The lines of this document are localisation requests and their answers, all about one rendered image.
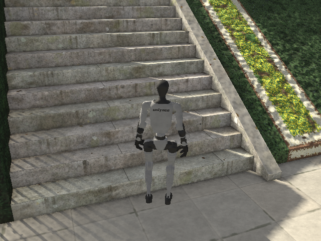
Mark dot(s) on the right robot forearm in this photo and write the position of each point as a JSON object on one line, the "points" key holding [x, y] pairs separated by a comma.
{"points": [[182, 135]]}

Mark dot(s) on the right robot foot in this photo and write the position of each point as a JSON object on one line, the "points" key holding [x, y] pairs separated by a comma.
{"points": [[167, 199]]}

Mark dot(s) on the robot right upper arm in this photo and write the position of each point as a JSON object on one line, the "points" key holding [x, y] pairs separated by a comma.
{"points": [[179, 116]]}

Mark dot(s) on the robot right hand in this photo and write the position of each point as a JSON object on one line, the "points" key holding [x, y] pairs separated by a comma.
{"points": [[184, 151]]}

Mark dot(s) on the robot right shin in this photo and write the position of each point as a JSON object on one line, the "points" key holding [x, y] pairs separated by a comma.
{"points": [[169, 182]]}

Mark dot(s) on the robot left hand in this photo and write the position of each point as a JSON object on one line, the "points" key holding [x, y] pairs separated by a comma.
{"points": [[139, 142]]}

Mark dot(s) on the robot left upper arm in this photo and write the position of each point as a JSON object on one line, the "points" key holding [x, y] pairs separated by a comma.
{"points": [[143, 114]]}

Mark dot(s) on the left robot forearm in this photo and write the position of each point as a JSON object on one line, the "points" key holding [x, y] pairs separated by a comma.
{"points": [[139, 133]]}

